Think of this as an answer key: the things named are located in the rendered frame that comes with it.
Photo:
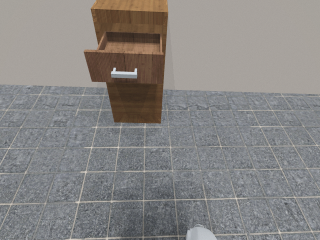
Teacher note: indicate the right robot shin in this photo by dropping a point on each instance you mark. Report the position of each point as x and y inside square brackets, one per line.
[198, 225]

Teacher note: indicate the drawer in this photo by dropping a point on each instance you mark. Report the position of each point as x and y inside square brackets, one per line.
[127, 51]

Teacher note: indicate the cabinet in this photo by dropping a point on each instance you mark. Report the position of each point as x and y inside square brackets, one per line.
[133, 102]

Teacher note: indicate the robot right thigh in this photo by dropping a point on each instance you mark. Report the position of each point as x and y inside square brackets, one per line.
[200, 233]

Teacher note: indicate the handle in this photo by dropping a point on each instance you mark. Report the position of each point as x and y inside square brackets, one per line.
[124, 74]

